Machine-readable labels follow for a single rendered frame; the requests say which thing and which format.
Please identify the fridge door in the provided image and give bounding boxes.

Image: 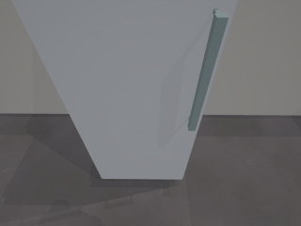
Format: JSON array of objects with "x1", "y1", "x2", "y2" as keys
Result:
[{"x1": 11, "y1": 0, "x2": 238, "y2": 180}]

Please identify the handle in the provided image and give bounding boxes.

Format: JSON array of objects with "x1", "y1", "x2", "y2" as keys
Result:
[{"x1": 187, "y1": 8, "x2": 229, "y2": 131}]

